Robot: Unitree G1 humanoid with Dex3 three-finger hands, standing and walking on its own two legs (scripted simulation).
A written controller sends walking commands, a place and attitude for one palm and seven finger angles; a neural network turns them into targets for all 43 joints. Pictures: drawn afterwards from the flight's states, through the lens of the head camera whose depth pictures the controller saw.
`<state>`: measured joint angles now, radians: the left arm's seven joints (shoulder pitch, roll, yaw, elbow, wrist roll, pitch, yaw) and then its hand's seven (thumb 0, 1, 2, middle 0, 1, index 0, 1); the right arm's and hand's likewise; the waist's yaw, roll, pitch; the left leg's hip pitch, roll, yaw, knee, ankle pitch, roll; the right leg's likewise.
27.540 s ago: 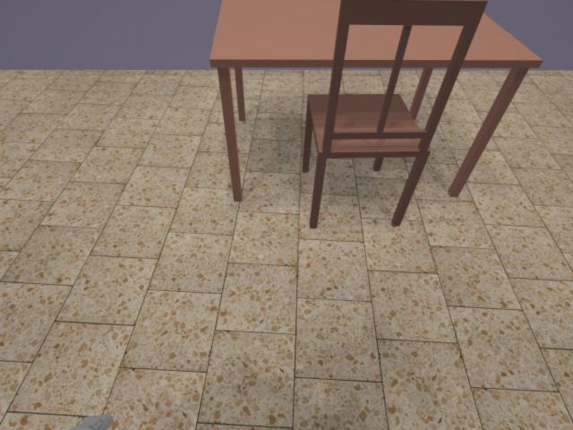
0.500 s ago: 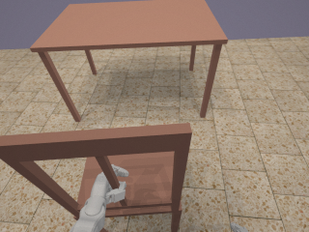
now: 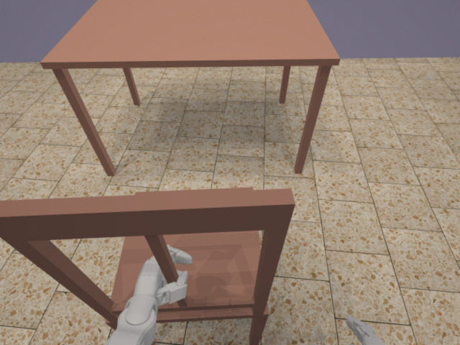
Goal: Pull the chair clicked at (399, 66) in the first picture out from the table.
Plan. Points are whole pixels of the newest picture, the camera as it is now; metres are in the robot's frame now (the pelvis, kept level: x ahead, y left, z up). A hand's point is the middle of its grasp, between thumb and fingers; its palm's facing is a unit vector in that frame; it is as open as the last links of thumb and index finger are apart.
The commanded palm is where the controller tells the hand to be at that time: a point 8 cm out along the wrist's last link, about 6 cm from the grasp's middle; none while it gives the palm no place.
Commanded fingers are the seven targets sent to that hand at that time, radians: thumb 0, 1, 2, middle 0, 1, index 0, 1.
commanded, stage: open the thumb and straighten the fingers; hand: left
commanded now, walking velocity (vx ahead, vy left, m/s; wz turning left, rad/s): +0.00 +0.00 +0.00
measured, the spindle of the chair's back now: (171, 275) +0.26 +0.13 -0.06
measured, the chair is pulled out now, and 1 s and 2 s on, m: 0.70 0.70 0.70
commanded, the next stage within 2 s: draw the fingers out of the gap in 0.68 s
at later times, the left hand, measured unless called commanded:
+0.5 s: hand (176, 282) +0.25 +0.12 -0.07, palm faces -0.04 -0.99 -0.12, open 15.2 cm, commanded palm +0.23 +0.17 -0.05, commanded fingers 0.00 -0.55 0.20 -0.03 -0.07 -0.03 -0.07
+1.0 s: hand (162, 308) +0.21 +0.13 -0.07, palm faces -0.03 -0.99 -0.12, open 17.5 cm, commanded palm +0.19 +0.18 -0.05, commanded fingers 0.00 -0.55 0.20 0.00 0.00 0.00 0.00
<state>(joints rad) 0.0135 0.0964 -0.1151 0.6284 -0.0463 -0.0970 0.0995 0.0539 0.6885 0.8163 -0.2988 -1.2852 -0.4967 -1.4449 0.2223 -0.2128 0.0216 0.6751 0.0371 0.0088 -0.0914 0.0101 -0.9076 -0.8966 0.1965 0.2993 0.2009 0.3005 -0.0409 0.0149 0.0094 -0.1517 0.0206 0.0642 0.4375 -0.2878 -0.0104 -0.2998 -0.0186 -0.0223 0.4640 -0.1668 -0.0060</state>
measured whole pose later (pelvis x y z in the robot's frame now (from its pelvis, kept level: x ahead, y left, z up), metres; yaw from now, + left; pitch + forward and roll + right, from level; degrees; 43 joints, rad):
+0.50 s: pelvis +0.00 +0.00 -0.03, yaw +3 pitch +9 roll +1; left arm 0.10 0.13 -0.11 0.27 -0.06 0.11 0.03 0.00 -0.49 0.22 -0.25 -0.73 -0.25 -0.74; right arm 0.23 -0.25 0.02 0.57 0.04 -0.10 -0.05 0.01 -0.91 -0.90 0.20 0.30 0.20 0.30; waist -0.04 0.04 -0.09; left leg -0.49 0.01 0.02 0.78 -0.44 -0.01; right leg -0.61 -0.05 -0.06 0.78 -0.32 0.00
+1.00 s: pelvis +0.01 +0.00 -0.04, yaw +4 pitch +11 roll +0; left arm 0.37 0.18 -0.11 -0.01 -0.05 0.16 0.01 -0.01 -0.54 0.20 -0.01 -0.01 -0.01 -0.01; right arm 0.27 -0.25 0.02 0.49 0.04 -0.12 -0.08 0.01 -0.91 -0.90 0.20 0.30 0.20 0.30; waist -0.05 0.04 -0.12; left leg -0.56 0.01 -0.01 0.87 -0.50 -0.01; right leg -0.66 -0.06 -0.08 0.86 -0.38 0.00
